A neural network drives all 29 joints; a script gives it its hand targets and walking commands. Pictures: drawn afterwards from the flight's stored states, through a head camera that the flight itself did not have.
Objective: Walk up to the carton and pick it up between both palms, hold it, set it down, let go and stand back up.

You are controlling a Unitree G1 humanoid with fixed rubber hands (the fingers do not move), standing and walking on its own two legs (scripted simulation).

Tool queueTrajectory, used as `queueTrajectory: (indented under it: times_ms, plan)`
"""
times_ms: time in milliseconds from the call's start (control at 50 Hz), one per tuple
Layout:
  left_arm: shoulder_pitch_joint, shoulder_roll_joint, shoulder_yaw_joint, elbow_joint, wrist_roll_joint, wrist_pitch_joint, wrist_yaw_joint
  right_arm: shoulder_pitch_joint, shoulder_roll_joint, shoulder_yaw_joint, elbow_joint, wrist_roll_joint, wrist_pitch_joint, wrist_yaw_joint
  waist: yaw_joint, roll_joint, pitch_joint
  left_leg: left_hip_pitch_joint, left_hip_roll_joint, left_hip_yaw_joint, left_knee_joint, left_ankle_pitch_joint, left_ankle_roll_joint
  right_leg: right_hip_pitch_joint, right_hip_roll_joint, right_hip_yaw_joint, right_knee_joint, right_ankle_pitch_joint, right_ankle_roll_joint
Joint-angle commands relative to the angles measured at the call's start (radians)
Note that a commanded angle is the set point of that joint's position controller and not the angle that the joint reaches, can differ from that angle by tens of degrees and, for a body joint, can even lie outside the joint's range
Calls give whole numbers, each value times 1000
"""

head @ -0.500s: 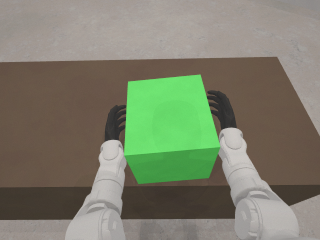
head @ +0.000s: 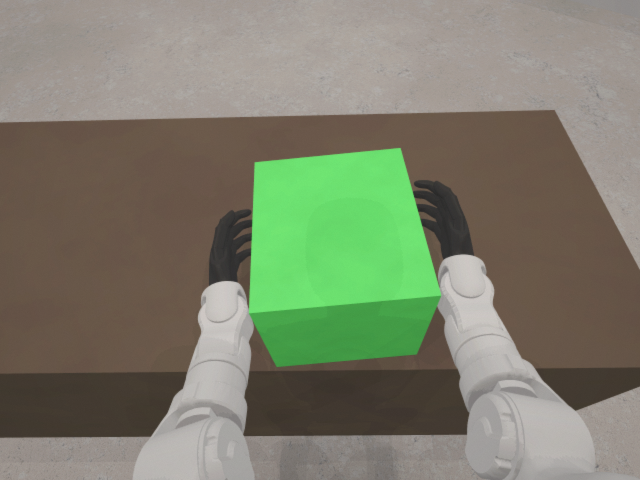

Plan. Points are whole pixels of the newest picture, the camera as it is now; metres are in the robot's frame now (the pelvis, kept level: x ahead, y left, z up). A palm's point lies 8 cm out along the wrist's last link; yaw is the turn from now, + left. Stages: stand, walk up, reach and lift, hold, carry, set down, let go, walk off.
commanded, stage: set down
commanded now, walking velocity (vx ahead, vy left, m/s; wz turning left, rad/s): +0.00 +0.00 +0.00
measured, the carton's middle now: (337, 260) +0.40 +0.00 -0.02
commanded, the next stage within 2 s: none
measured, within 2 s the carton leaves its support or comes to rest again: neither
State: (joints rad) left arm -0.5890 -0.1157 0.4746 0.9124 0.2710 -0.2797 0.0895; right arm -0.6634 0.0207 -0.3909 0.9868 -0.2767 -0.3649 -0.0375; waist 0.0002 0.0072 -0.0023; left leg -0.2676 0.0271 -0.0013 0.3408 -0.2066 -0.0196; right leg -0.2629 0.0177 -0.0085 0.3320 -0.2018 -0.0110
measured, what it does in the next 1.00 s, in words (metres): stands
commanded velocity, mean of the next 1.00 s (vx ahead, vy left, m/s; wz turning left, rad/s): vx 0.00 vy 0.00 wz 0.00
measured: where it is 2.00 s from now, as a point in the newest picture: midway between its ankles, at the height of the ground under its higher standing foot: outside the picture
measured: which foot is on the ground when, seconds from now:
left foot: down 0.00-1.00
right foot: down 0.00-1.00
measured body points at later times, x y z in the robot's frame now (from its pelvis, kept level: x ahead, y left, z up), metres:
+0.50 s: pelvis -0.01 -0.01 +0.00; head +0.07 -0.01 +0.44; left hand +0.39 +0.15 +0.01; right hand +0.40 -0.16 +0.02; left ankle -0.03 +0.13 -0.75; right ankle -0.03 -0.11 -0.75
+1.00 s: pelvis -0.03 -0.01 -0.01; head +0.00 -0.01 +0.44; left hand +0.38 +0.18 +0.05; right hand +0.40 -0.19 +0.08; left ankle -0.03 +0.13 -0.75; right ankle -0.03 -0.11 -0.75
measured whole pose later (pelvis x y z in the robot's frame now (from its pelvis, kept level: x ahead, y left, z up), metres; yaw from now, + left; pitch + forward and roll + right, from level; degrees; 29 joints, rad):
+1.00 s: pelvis -0.03 -0.01 -0.01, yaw +0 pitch +14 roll +0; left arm -0.76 0.13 0.22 1.24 -0.03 -0.27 0.14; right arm -0.85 -0.20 -0.06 1.20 0.23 -0.19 -0.04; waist 0.00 0.01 -0.21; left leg -0.51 0.03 0.00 0.47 -0.20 -0.04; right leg -0.52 0.02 -0.01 0.49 -0.22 -0.02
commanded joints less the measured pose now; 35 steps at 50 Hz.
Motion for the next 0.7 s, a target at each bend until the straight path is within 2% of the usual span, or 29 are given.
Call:
queueTrajectory:
  times_ms: [0,20,40,60,80,100,120,140,180,200,220,240,280,300,320,340,360,420,460,480,500,520,560,580,600,620,640,660,680]
  plan:
    - [-515,-269,-56,-64,165,-31,-67,-400,400,61,87,-157,23,100,66,-72,-421,-127,-10,106,-5,304,53,258,-22,-19,84,478,48]
    - [-513,-249,-52,-62,158,-31,-65,-401,387,75,68,-147,25,95,79,-77,-439,-142,-13,112,-10,291,58,282,-23,-10,85,492,47]
    - [-522,-235,-49,-70,159,-32,-63,-398,378,58,70,-146,30,92,60,-86,-421,-174,-16,108,-14,267,61,293,-30,-9,91,502,54]
    - [-509,-186,-32,-63,149,-37,-51,-410,336,61,52,-138,27,79,73,-92,-433,-190,-18,114,-12,261,68,308,-33,-5,104,519,56]
    - [-527,-133,-23,-61,143,-38,-39,-415,282,60,50,-122,31,70,72,-84,-437,-189,-19,111,-11,259,67,307,-34,-7,101,518,57]
    - [-526,-142,-26,-58,139,-38,-38,-414,291,67,69,-115,41,63,62,-100,-403,-183,-18,109,-14,243,70,285,-32,-4,92,492,59]
    - [-523,-122,-27,-66,134,-36,-30,-418,275,73,50,-100,40,59,81,-97,-420,-181,-18,108,-11,246,71,292,-30,-2,94,492,58]
    - [-510,-67,-29,-76,117,-37,-14,-408,200,84,43,-73,37,48,84,-94,-448,-172,-18,113,1,280,69,290,-31,4,103,531,56]
    - [-522,-64,-46,-64,106,-32,-6,-436,186,109,57,-47,40,36,84,-88,-452,-179,-17,108,8,279,66,288,-29,6,105,549,59]
    - [-530,-71,-54,-40,94,-32,-5,-445,199,117,73,-29,44,30,78,-96,-432,-207,-20,106,3,236,67,285,-32,15,103,539,62]
    - [-541,-39,-48,-54,89,-35,-1,-449,190,129,42,-22,42,29,93,-95,-465,-208,-24,108,8,250,66,297,-33,16,109,559,60]
    - [-542,-19,-60,-51,72,-33,8,-457,142,135,59,3,45,24,84,-84,-508,-199,-22,104,17,278,57,302,-27,16,116,590,59]
    - [-532,-19,-60,-5,62,-36,15,-456,135,171,115,35,48,20,96,-78,-466,-201,-16,92,32,272,50,263,-18,20,120,550,58]
    - [-549,-4,-68,-24,47,-42,18,-468,116,167,77,44,40,12,85,-90,-521,-192,-19,91,38,294,42,282,-16,14,120,582,55]
    - [-524,38,-62,4,37,-44,25,-459,79,194,82,77,33,9,106,-79,-563,-196,-22,99,48,319,34,300,-13,26,135,631,56]
    - [-526,44,-77,38,15,-44,26,-461,60,207,98,96,36,5,87,-89,-555,-219,-22,97,50,298,33,300,-10,30,137,635,58]
    - [-544,69,-68,32,12,-55,30,-465,68,222,101,110,32,-1,105,-83,-578,-247,-27,100,57,284,29,330,-16,39,148,652,60]
    - [-532,112,-94,40,-42,-84,44,-483,3,257,72,165,4,-19,93,-81,-664,-272,-31,92,83,339,9,356,-9,43,185,753,64]
    - [-529,167,-108,85,-73,-99,48,-472,-34,283,100,197,-5,-24,92,-77,-672,-293,-32,92,99,333,-2,345,-5,47,194,745,66]
    - [-534,167,-120,81,-97,-109,53,-488,-33,298,89,224,-13,-25,98,-71,-684,-294,-33,88,104,341,-5,340,-2,46,201,740,65]
    - [-544,180,-129,85,-109,-117,55,-494,-43,305,92,234,-14,-30,93,-66,-696,-294,-31,88,109,329,-10,327,2,46,200,721,65]
    - [-576,213,-147,55,-141,-127,65,-512,-94,310,76,262,-23,-35,85,-59,-754,-266,-34,90,125,370,-24,313,10,42,208,734,62]
    - [-579,244,-179,123,-179,-130,71,-531,-135,324,113,300,-18,-35,84,-53,-741,-266,-27,80,144,354,-30,251,19,37,199,645,55]
    - [-585,261,-179,152,-193,-134,73,-541,-148,344,124,317,-14,-35,101,-68,-751,-271,-29,83,152,349,-31,243,16,43,201,624,54]
    - [-606,269,-192,139,-210,-140,71,-541,-150,333,115,315,-8,-39,85,-73,-769,-270,-29,87,153,335,-30,226,17,40,204,617,54]
    - [-617,305,-198,133,-227,-141,79,-562,-201,343,101,345,-7,-39,95,-59,-825,-240,-29,84,165,357,-40,215,23,37,202,595,48]
    - [-616,296,-224,164,-251,-146,79,-555,-220,336,146,356,-2,-39,75,-60,-817,-246,-24,81,176,354,-48,168,25,29,207,571,44]
    - [-633,310,-225,163,-268,-154,83,-584,-227,360,126,379,-4,-35,104,-47,-846,-233,-26,83,190,368,-52,149,26,27,211,533,41]
    - [-641,323,-238,180,-283,-150,83,-577,-243,370,149,394,6,-33,97,-53,-830,-228,-21,81,194,360,-51,132,27,25,209,512,36]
